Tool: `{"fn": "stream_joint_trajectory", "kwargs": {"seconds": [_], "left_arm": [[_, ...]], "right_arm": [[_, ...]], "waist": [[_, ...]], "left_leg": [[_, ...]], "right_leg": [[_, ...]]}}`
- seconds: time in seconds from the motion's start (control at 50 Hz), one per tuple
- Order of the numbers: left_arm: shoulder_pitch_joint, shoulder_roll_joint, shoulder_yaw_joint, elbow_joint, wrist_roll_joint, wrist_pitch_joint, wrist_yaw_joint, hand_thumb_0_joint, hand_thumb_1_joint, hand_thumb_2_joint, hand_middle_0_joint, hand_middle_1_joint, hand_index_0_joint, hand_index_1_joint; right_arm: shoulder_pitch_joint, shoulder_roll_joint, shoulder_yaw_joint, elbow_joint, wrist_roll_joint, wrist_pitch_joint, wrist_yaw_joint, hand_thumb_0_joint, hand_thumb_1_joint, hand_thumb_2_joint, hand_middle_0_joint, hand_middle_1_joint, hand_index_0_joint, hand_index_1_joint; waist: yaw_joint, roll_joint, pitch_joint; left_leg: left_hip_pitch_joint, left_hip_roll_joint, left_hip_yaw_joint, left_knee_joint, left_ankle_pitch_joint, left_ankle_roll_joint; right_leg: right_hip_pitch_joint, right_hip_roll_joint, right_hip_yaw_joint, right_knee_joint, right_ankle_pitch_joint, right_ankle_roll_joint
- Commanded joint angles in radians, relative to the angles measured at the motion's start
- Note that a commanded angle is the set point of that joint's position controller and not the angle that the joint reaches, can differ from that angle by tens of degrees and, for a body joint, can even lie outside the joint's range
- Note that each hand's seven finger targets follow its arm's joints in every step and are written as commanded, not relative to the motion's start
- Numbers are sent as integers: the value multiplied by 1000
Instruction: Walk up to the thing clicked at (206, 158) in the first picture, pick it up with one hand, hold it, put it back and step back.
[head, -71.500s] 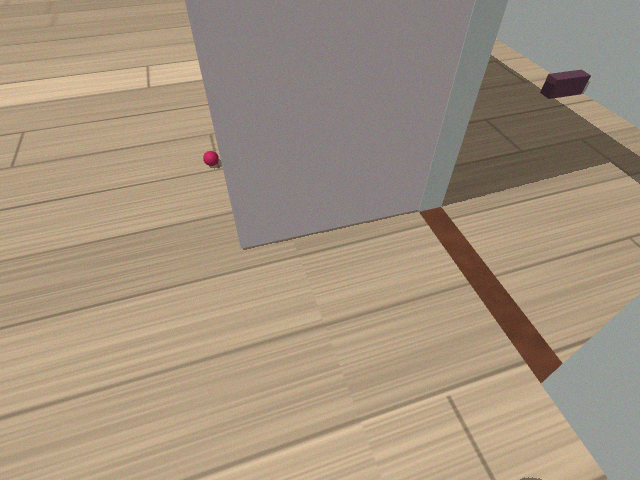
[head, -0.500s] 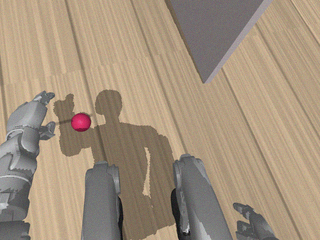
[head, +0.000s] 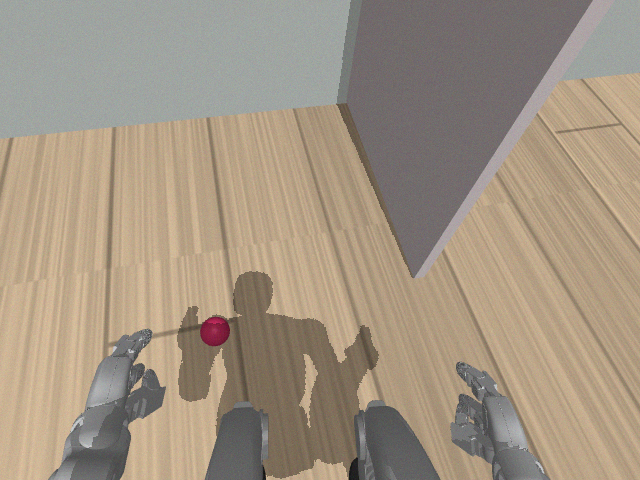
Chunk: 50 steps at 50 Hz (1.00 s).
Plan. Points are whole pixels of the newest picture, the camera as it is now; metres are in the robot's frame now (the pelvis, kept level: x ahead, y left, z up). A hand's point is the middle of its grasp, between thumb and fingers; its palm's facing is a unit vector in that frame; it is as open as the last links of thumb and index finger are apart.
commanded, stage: home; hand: left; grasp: from above
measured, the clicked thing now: (215, 331) +0.50 +0.23 -0.58
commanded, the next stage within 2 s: none
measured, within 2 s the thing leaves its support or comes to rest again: neither
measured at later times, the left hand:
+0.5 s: hand (124, 431) +0.20 +0.19 +0.05, palm faces +0.10 -0.97 -0.21, open 7.4 cm
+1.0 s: hand (132, 429) +0.20 +0.18 +0.05, palm faces +0.09 -0.97 -0.21, open 7.4 cm
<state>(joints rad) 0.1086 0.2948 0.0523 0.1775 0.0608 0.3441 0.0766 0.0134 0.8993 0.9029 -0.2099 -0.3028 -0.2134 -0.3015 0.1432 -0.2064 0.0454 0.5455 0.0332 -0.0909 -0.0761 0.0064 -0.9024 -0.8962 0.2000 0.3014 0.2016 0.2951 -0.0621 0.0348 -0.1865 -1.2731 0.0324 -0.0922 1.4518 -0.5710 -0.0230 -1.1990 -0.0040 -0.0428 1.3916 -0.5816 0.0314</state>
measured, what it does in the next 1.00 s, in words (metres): rises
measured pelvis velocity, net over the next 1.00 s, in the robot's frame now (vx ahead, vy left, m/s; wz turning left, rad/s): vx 0.04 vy -0.01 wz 0.03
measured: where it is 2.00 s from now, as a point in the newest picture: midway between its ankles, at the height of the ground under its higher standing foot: outside the picture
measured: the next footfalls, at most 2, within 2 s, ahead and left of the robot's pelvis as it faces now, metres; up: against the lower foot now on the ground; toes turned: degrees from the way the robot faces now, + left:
none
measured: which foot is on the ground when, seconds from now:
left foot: down 0.00-1.00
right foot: down 0.00-1.00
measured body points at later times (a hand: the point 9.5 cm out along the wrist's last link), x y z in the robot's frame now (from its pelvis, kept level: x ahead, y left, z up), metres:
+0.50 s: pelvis +0.04 +0.00 +0.09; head +0.05 +0.00 +0.54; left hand +0.19 +0.24 +0.07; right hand +0.21 -0.24 +0.03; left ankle +0.06 +0.13 -0.59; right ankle +0.04 -0.14 -0.59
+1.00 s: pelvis +0.04 -0.01 +0.09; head +0.06 +0.00 +0.54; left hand +0.19 +0.23 +0.07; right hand +0.21 -0.24 +0.03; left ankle +0.06 +0.13 -0.59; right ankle +0.04 -0.14 -0.59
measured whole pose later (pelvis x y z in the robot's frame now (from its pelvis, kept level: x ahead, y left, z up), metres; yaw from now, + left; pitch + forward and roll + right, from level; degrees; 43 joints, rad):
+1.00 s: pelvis +0.04 -0.01 +0.09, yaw +2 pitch +9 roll -3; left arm 0.50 0.22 0.04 -0.13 -0.04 0.46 0.02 0.01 0.91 0.90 -0.20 -0.30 -0.21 -0.30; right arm 0.30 -0.22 0.04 0.54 0.00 -0.24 -0.18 0.01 -0.90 -0.90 0.20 0.30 0.20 0.30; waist -0.04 0.05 -0.16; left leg -0.70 0.04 -0.07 1.01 -0.48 -0.03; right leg -0.62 -0.01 -0.04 0.94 -0.48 0.02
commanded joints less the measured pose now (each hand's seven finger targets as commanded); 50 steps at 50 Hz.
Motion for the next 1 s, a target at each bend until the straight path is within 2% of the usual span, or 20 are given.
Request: {"fn": "stream_joint_trajectory", "kwargs": {"seconds": [0.0, 0.06, 0.1, 0.12, 0.16, 0.2, 0.22, 0.26, 0.3, 0.32, 0.4, 0.46, 0.56, 0.6, 0.68, 0.82, 0.98], "left_arm": [[-7, 97, 74, -241, -65, 6, 21, 0, 900, 900, -200, -300, -200, -300], [94, 78, 77, -289, -96, 33, 18, 0, 900, 900, -200, -300, -200, -300], [142, 52, 65, -336, -112, 45, 13, 0, 900, 900, -200, -300, -200, -300], [185, 47, 71, -344, -119, 53, 10, 0, 900, 900, -200, -300, -200, -300], [229, 31, 55, -386, -122, 62, 5, 0, 900, 900, -200, -301, -200, -300], [281, 37, 64, -440, -123, 69, 2, 0, 900, 900, -200, -300, -200, -300], [299, 35, 63, -457, -122, 71, -1, 0, 900, 900, -200, -301, -200, -300], [338, 12, 35, -469, -119, 76, -11, 0, 900, 900, -200, -301, -200, -301], [366, 20, 48, -493, -121, 79, -18, 0, 900, 900, -200, -300, -200, -300], [369, 11, 33, -497, -121, 79, -25, 0, 900, 900, -200, -301, -200, -300], [371, 17, 35, -511, -118, 80, -40, 0, 900, 900, -200, -300, -200, -300], [365, 15, 34, -491, -111, 77, -50, 0, 900, 900, -200, -299, -200, -299], [347, 27, 41, -503, -106, 67, -57, 0, 900, 900, -200, -300, -200, -299], [360, 31, 47, -498, -103, 68, -56, 0, 900, 900, -200, -299, -200, -299], [367, 31, 40, -502, -101, 65, -54, 0, 899, 900, -200, -299, -200, -299], [376, 27, 43, -483, -103, 66, -50, 0, 900, 900, -200, -300, -200, -300], [371, 27, 44, -491, -108, 69, -52, 0, 900, 900, -200, -299, -200, -299]], "right_arm": [[44, -140, -56, -118, -1, -68, -61, 0, -900, -900, 200, 300, 200, 300], [71, -128, -48, -132, 0, -88, -83, 0, -900, -900, 200, 300, 200, 300], [80, -123, -44, -142, -4, -103, -94, 0, -901, -900, 200, 299, 200, 299], [87, -121, -44, -150, -6, -108, -99, 0, -901, -899, 200, 299, 200, 299], [95, -115, -44, -159, -6, -119, -109, 0, -901, -899, 200, 299, 200, 299], [93, -114, -45, -176, -8, -131, -116, 0, -901, -900, 200, 299, 200, 299], [97, -114, -47, -181, -11, -138, -118, 0, -901, -899, 200, 299, 200, 299], [98, -113, -47, -186, -13, -147, -122, 0, -901, -899, 200, 299, 200, 299], [99, -115, -51, -191, -14, -156, -124, 0, -901, -899, 200, 299, 200, 299], [97, -117, -52, -190, -16, -162, -124, 0, -901, -899, 200, 299, 200, 299], [93, -124, -60, -189, -23, -183, -127, 0, -901, -900, 200, 300, 200, 300], [87, -131, -64, -184, -25, -196, -126, 0, -900, -900, 200, 300, 200, 300], [82, -131, -64, -179, -31, -211, -123, 0, -900, -900, 200, 300, 200, 300], [77, -132, -64, -179, -29, -212, -122, 0, -900, -900, 200, 300, 200, 300], [79, -133, -66, -170, -31, -212, -122, 0, -900, -900, 200, 300, 200, 300], [75, -134, -66, -168, -31, -212, -122, 0, -900, -900, 200, 300, 200, 300], [74, -133, -66, -168, -30, -214, -122, 0, -900, -900, 200, 300, 200, 300]], "waist": [[-19, 77, -281], [-10, 68, -252], [-8, 64, -212], [4, 69, -189], [0, 66, -161], [14, 61, -142], [12, 51, -127], [3, 45, -95], [13, 20, -77], [8, 13, -61], [-1, -7, -33], [4, -7, -18], [7, 7, -42], [19, 14, -35], [13, 18, -69], [18, 1, -56], [25, 20, -39]], "left_leg": [[439, -8, -9, -356, 167, 28], [509, -14, 12, -408, 241, 29], [539, -16, 19, -451, 257, 27], [554, -18, 21, -475, 254, 26], [593, -15, 21, -518, 263, 25], [615, -20, 25, -547, 263, 26], [624, -20, 31, -556, 268, 27], [638, -20, 28, -578, 272, 28], [647, -25, 35, -590, 270, 33], [648, -24, 32, -600, 258, 33], [665, -27, 45, -608, 257, 36], [675, -27, 46, -612, 262, 34], [685, -36, 54, -598, 279, 36], [690, -36, 60, -601, 278, 35], [715, -34, 57, -588, 347, 33], [702, -31, 53, -592, 337, 34], [692, -26, 44, -615, 289, 29]], "right_leg": [[290, 23, 2, -310, 198, -45], [391, 25, 0, -390, 260, -42], [434, 26, -5, -432, 276, -41], [454, 26, -7, -457, 271, -39], [484, 29, -12, -496, 277, -39], [521, 30, -18, -529, 277, -37], [531, 33, -21, -541, 279, -36], [538, 34, -25, -564, 282, -36], [558, 34, -28, -588, 275, -33], [555, 35, -30, -594, 264, -33], [560, 34, -33, -616, 255, -26], [556, 31, -31, -612, 256, -28], [575, 23, -22, -617, 283, -22], [579, 24, -23, -617, 279, -23], [597, 25, -22, -603, 347, -23], [597, 27, -23, -605, 338, -23], [590, 30, -29, -604, 285, -29]]}}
